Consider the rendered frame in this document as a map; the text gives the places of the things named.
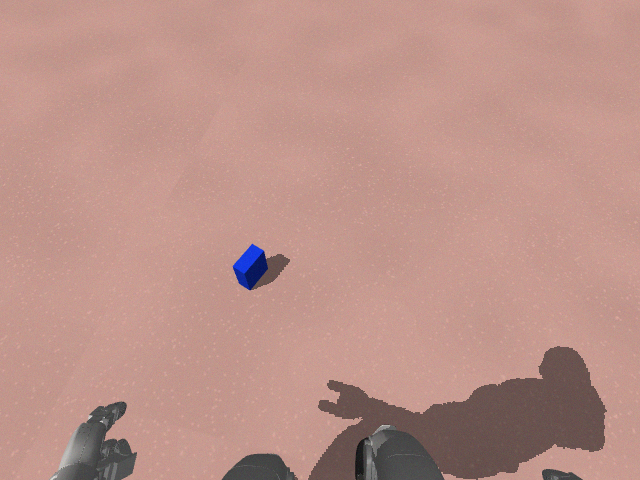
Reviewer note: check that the left robot hand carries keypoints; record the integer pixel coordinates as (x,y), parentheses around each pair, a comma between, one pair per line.
(113,460)

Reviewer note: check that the left robot arm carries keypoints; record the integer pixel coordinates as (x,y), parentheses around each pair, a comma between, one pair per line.
(76,472)

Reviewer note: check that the carton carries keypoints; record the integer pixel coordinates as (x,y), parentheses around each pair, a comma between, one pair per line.
(250,267)

